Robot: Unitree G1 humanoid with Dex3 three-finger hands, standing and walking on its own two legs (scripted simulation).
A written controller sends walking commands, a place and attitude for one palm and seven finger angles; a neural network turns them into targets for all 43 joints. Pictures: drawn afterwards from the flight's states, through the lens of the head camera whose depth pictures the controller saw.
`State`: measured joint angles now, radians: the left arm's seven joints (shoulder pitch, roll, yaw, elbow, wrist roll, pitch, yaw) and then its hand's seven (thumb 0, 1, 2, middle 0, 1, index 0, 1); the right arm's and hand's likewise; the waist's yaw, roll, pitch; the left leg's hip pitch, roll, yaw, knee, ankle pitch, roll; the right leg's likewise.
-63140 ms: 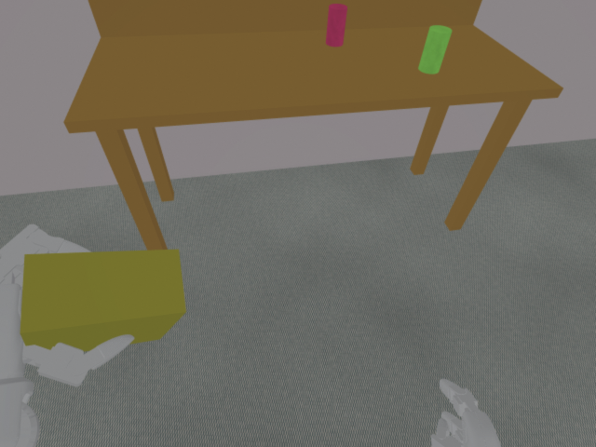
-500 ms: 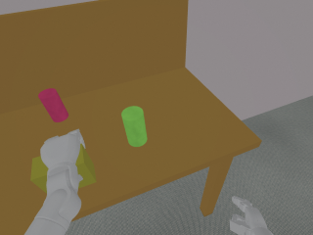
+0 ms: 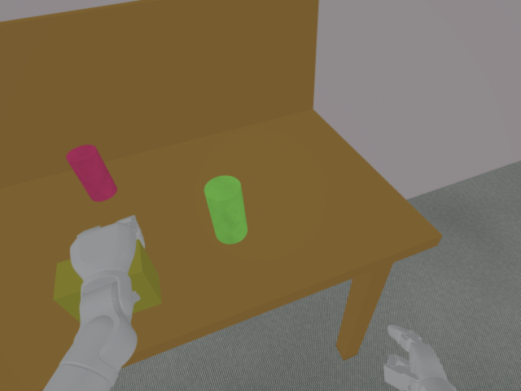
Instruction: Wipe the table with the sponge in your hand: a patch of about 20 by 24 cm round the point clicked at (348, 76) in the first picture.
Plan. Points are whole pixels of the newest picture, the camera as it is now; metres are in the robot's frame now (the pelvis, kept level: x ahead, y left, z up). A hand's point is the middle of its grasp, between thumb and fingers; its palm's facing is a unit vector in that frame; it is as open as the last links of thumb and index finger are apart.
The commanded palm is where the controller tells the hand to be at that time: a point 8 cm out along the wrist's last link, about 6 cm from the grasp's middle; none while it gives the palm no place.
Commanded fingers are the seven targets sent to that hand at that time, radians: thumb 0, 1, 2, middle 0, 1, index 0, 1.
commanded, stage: wipe back along the third lane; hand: left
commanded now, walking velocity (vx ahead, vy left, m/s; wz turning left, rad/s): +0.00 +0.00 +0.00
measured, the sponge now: (118, 291) +0.27 +0.29 +0.00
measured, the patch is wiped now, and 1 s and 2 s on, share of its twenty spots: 1.00 1.00 1.00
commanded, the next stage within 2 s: slide back across to the middle lane in 0.30 s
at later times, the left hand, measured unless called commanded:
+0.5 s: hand (121, 266) +0.28 +0.27 +0.06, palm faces +0.06 -0.04 -1.00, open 10.4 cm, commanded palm +0.23 +0.25 +0.09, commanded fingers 0.00 0.10 1.30 -1.20 -1.60 -1.20 -1.60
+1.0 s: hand (96, 280) +0.25 +0.29 +0.07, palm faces +0.06 -0.07 -1.00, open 10.4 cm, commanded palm +0.20 +0.30 +0.10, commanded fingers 0.00 0.10 1.30 -1.20 -1.60 -1.20 -1.60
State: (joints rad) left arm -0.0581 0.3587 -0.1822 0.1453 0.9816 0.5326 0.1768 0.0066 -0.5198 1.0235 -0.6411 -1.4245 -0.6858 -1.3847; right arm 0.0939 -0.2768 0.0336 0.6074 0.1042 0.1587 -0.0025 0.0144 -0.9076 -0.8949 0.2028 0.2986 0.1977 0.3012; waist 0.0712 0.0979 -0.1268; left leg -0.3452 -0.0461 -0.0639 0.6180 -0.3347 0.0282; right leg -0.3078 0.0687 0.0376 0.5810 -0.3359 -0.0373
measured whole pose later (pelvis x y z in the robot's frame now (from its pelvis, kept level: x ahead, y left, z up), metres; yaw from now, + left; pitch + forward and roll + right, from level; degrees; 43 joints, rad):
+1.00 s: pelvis +0.00 +0.00 +0.00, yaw -2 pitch +1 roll -1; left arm 0.13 0.45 -0.06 -0.01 0.91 0.43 0.14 0.00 -0.53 1.03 -0.66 -1.41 -0.70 -1.37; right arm 0.06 -0.27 0.04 0.61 0.09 0.16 -0.01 0.01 -0.91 -0.89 0.20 0.30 0.20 0.30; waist 0.07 0.09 -0.09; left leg -0.27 -0.03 -0.04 0.58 -0.33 0.02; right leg -0.24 0.08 0.06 0.55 -0.33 -0.04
